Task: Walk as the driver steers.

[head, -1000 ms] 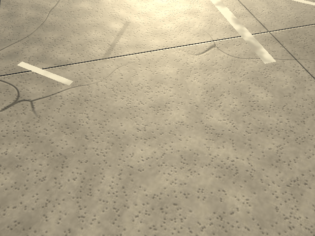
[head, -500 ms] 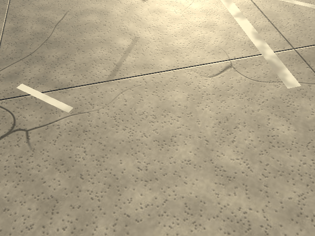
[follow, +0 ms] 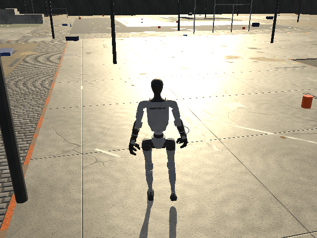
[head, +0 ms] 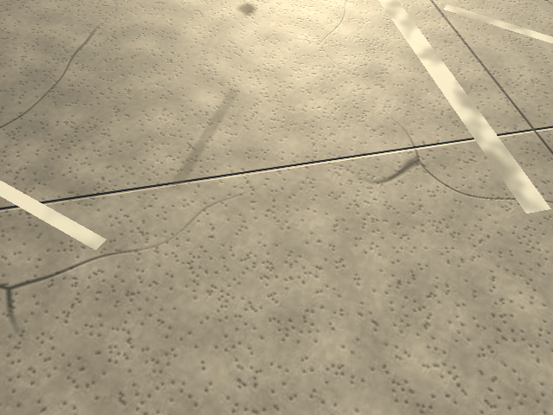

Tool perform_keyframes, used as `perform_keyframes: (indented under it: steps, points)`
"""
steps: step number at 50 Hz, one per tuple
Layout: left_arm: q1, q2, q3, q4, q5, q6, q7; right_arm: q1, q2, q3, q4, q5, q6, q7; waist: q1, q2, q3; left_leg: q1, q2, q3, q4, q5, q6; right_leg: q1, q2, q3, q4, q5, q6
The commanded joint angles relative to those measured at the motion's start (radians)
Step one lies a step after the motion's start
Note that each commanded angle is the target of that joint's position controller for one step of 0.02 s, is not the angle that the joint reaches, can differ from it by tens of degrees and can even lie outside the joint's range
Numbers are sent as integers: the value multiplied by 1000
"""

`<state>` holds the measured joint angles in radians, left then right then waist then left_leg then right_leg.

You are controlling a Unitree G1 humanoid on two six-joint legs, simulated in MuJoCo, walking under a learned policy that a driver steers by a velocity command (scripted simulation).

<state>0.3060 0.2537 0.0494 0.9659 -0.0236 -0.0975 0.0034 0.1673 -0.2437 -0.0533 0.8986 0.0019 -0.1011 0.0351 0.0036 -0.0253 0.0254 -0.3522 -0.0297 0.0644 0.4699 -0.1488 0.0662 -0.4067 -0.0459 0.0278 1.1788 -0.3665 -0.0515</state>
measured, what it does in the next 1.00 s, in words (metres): walks ahead: right foot, then left foot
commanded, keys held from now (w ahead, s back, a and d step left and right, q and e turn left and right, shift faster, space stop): w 0.80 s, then no key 0.20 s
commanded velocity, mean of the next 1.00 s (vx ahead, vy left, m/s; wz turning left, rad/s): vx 0.47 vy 0.00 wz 0.00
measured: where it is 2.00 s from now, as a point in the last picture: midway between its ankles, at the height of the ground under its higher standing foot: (295, 344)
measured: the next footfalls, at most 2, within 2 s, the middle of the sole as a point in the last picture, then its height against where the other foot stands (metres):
right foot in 0.44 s outside the picture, level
left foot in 0.96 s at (249, 321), level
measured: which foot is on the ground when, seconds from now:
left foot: down 0.00-0.46, up 0.48-0.94, down 0.96-1.00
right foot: up 0.00-0.42, down 0.44-0.98, up 1.00-1.00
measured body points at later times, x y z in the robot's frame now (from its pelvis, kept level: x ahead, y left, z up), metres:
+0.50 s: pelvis +0.28 -0.05 -0.01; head +0.31 -0.06 +0.44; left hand +0.46 +0.19 -0.11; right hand +0.25 -0.32 -0.16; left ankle +0.10 +0.08 -0.67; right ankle +0.38 -0.15 -0.74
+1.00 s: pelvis +0.54 -0.02 -0.01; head +0.58 -0.01 +0.44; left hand +0.52 +0.25 -0.16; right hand +0.74 -0.26 -0.12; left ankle +0.67 +0.08 -0.74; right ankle +0.38 -0.15 -0.72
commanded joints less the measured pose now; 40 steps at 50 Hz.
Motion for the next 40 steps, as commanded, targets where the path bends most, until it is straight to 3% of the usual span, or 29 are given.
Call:
perform_keyframes:
  steps: [1, 4, 7, 11, 16, 19, 20, 21, 22, 23, 24, 25, 26, 27, 29, 31, 33, 35, 40]
  points:
    - [35, 61, 26, -55, 4, 5, 9, 27, -75, -13, -24, -11, -14, 3, 14, 108, -69, 176, 254, -301, -303, 76, 161, -173, -105, 45, -10, 108, -6]
    - [-24, 60, 32, -78, 13, 23, 15, 78, -118, -22, 5, -8, -18, -12, 16, 87, -20, 154, 247, -232, -347, 162, 177, -241, -117, 32, -114, 201, 21]
    - [-133, 56, 33, -114, 20, 20, 12, 133, -128, -22, 26, -5, -9, -30, -10, 73, 2, 207, 238, -191, -355, 208, 161, -320, -113, 25, -279, 349, 42]
    - [-268, 33, 22, -150, 14, 11, -3, 193, -138, -21, 48, 5, -1, -40, -53, 79, 29, 244, 214, -134, -363, 185, 131, -285, -74, -13, -498, 485, 41]
    - [-397, 35, 11, -202, 3, -1, -31, 270, -149, -27, 93, 12, 20, -44, -89, 81, 70, 402, 273, -140, -302, 203, 130, -319, -48, -23, -627, 414, 21]
    - [-361, 66, 18, -208, 1, -10, -45, 248, -167, -37, 97, 16, 32, -50, -45, 106, 41, 455, 300, -142, -218, 366, 107, -220, -17, -40, -670, 309, -18]
    - [-292, 91, 30, -191, 3, -13, -44, 223, -176, -40, 91, 17, 36, -50, -2, 120, -5, 449, 288, -126, -142, 532, 93, -101, 17, -69, -681, 290, -36]
    - [-144, 129, 53, -144, 6, -13, -40, 201, -164, -35, 85, 16, 40, -49, 72, 110, -90, 408, 239, -88, 23, 655, 70, 102, 51, -94, -699, 308, -63]
    - [49, 194, 76, -96, 16, -12, -30, 196, -134, -21, 66, 5, 40, -48, 141, 51, -230, 223, 185, -49, 292, 503, 36, 418, -61, 29, -662, 338, -120]
    - [162, 294, 99, -71, 28, -6, -27, 313, -8, 17, 53, -3, 18, -37, 103, -198, -379, -198, 2, -23, 699, -30, -40, 812, -319, 494, -728, 211, -285]
    - [166, 211, 72, -69, 21, -4, -29, 297, -55, 9, 72, 14, -10, -29, 116, -203, -438, -330, -15, -175, 847, -414, -30, 839, -359, 714, -864, 122, -306]
    - [67, 160, 55, -84, 14, -5, -27, 198, -136, -14, 42, 42, -25, -25, 101, -150, -272, -418, 50, -177, 897, -363, -10, 705, -322, 560, -877, 101, -244]
    - [-25, 125, 43, -107, 15, -4, -26, 131, -141, -15, 26, 46, -29, -29, 73, -76, -174, -401, 108, -146, 857, -264, -3, 541, -280, 416, -901, 155, -207]
    - [-88, 93, 32, -114, 22, -5, -31, 99, -129, -20, 23, 32, -22, -37, 41, -27, -99, -358, 143, -130, 787, -196, -6, 391, -238, 317, -940, 223, -187]
    - [-119, 62, 22, -107, 34, -11, -38, 139, -89, -25, 35, 20, 8, -44, -14, -62, -64, -242, 180, -133, 697, -124, -11, 244, -183, 209, -1003, 274, -165]
    - [-86, 87, 28, -86, 30, -17, -33, 144, -64, -25, 35, 15, 26, -48, -27, -53, -42, -241, 186, -121, 644, -81, -25, 202, -172, 155, -1040, 338, -183]
    - [-52, 115, 34, -70, 31, -18, -20, 73, -73, -30, 9, 7, 30, -51, -19, -35, -13, -315, 191, -121, 543, 8, -43, 219, -175, 128, -1061, 377, -189]
    - [-19, 119, 34, -56, 28, -12, -9, 1, -70, -31, -14, 2, 27, -48, -2, -31, 0, -356, 188, -118, 427, 115, -55, 251, -167, 99, -1069, 395, -176]
    - [59, 132, 35, -21, 14, -4, 3, -163, -47, -18, -59, 11, 18, -30, 49, -33, 37, -320, 141, -76, 174, 265, -57, 303, -149, 36, -1076, 359, -147]
Over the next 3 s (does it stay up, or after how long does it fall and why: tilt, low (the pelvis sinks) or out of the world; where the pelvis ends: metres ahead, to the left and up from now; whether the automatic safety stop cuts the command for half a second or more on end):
stays up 0.67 -0.03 0.00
